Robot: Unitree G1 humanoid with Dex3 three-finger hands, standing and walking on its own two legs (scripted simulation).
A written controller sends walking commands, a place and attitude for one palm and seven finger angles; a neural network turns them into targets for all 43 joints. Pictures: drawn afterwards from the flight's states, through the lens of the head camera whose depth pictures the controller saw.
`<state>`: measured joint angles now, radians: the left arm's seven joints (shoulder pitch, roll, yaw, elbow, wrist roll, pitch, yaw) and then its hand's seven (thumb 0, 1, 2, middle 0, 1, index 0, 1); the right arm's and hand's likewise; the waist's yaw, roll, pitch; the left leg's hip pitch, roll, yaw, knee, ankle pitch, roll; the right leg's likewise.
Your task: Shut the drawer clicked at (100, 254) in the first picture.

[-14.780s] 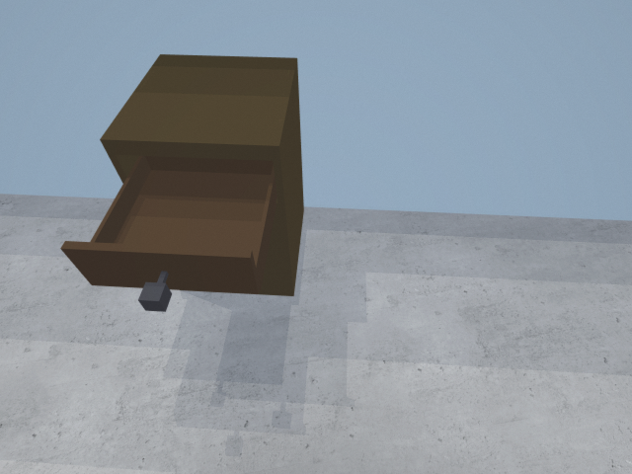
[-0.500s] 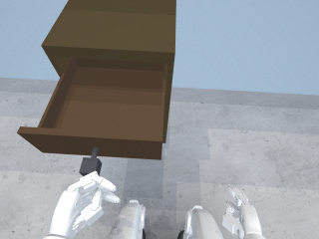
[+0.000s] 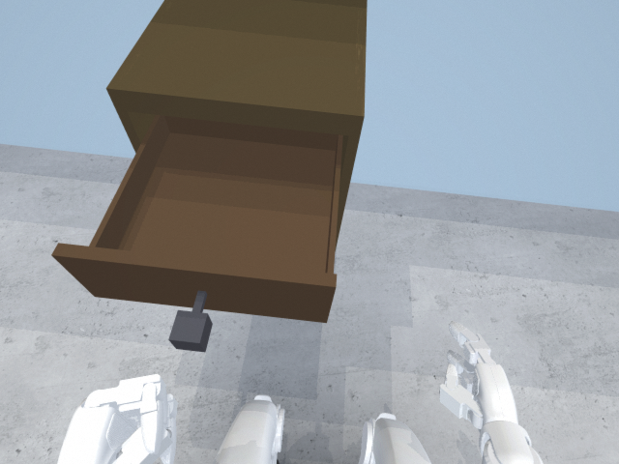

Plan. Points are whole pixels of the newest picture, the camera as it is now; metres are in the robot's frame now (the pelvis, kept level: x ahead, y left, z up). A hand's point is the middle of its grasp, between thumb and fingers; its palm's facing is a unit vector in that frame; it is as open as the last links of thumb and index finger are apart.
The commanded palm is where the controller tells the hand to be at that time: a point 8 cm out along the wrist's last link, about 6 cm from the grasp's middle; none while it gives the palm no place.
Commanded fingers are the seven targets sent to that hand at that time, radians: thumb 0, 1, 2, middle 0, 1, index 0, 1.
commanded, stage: raise the hand and make a fist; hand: left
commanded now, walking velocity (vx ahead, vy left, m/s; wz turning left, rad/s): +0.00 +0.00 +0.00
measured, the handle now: (195, 317) +0.31 +0.20 -0.07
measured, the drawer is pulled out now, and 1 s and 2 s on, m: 0.30 0.30 0.30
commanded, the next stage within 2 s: bring the fist close to the handle in 0.56 s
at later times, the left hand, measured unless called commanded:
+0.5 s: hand (171, 452) +0.14 +0.16 +0.03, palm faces -0.02 -1.00 -0.01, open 3.3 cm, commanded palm +0.09 +0.21 +0.04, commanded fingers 0.00 0.90 0.90 -1.40 -1.60 -1.40 -1.60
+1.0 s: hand (182, 427) +0.16 +0.16 +0.00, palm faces +0.00 -1.00 -0.01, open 3.3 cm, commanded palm +0.13 +0.21 +0.00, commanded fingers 0.00 0.90 0.90 -1.40 -1.60 -1.40 -1.60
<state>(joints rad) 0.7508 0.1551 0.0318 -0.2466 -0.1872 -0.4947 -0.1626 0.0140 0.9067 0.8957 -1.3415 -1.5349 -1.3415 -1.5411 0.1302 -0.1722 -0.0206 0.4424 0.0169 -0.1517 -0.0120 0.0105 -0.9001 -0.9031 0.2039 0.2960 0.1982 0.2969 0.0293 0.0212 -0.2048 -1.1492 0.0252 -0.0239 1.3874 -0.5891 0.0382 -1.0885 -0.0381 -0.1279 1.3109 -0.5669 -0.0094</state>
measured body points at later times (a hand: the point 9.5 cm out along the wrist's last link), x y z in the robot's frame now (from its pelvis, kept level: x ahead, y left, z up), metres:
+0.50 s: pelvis -0.01 +0.00 -0.01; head +0.08 +0.03 +0.43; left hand +0.13 +0.21 +0.03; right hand +0.22 -0.22 -0.07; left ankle +0.04 +0.09 -0.61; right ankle +0.04 -0.12 -0.61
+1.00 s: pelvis -0.01 +0.00 -0.03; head +0.10 +0.03 +0.41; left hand +0.16 +0.21 +0.01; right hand +0.22 -0.22 -0.09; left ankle +0.04 +0.09 -0.61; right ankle +0.04 -0.13 -0.61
